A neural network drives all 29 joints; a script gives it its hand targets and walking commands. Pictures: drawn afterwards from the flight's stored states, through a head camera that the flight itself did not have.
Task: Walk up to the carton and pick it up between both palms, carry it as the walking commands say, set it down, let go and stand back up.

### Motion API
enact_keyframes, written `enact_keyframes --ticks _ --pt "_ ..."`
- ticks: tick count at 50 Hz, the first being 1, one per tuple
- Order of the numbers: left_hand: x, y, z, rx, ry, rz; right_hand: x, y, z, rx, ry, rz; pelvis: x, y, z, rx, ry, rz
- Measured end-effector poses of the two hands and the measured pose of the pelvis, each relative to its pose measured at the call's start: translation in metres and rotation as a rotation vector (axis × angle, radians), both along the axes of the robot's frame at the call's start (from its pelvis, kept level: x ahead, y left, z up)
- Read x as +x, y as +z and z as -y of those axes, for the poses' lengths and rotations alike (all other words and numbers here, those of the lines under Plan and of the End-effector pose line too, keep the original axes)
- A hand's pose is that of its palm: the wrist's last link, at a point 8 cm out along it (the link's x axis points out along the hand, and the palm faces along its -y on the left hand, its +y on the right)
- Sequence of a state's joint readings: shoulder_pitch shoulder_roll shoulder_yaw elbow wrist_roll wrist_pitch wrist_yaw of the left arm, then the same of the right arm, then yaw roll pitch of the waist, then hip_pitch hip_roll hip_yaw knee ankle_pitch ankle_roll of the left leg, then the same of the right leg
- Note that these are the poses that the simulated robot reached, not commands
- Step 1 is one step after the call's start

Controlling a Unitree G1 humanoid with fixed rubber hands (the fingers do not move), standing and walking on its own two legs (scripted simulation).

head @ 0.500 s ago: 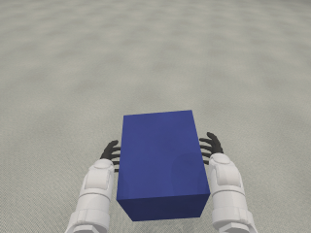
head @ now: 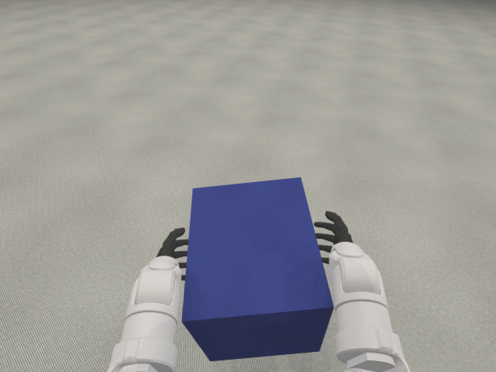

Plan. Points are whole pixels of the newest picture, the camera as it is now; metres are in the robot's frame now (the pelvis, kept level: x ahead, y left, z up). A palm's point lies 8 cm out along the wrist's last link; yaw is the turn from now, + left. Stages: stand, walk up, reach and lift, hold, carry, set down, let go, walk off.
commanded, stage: reach and lift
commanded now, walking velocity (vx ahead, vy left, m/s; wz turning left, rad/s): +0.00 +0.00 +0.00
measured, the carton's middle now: (255, 269) +0.33 -0.04 -0.03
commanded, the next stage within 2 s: hold in 1.36 s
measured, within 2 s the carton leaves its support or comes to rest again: neither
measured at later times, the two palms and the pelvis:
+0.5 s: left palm (157, 270) +0.29 +0.13 +0.05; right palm (332, 246) +0.30 -0.16 +0.07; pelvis +0.00 -0.01 +0.00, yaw -1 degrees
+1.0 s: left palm (156, 275) +0.29 +0.13 +0.05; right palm (333, 249) +0.29 -0.16 +0.07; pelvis +0.00 -0.01 +0.00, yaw -1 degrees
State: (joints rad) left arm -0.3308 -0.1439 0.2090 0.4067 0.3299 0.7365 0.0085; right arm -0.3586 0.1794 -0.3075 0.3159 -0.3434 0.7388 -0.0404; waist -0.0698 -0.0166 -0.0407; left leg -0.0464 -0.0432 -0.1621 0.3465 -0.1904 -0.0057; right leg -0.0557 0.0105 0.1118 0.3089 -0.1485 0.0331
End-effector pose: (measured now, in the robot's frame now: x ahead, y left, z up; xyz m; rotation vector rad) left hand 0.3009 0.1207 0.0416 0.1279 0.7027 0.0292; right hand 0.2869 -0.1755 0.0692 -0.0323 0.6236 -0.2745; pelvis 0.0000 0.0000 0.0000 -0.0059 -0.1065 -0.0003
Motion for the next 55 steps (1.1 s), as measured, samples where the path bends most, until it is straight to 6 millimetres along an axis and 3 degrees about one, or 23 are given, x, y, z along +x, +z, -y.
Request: enact_keyframes --ticks 29,55 --pt "-0.007 0.006 -0.014 -0.023 0.098 0.008 0.013 0.004 -0.013 -0.002 0.074 0.014 -0.003 0.0 0.006 0.004 -0.009 0.006" --pt "-0.018 0.005 -0.013 -0.015 0.1 0.008 0.004 0.003 -0.011 0.005 0.097 0.019 -0.006 0.0 0.009 0.006 -0.011 0.018"
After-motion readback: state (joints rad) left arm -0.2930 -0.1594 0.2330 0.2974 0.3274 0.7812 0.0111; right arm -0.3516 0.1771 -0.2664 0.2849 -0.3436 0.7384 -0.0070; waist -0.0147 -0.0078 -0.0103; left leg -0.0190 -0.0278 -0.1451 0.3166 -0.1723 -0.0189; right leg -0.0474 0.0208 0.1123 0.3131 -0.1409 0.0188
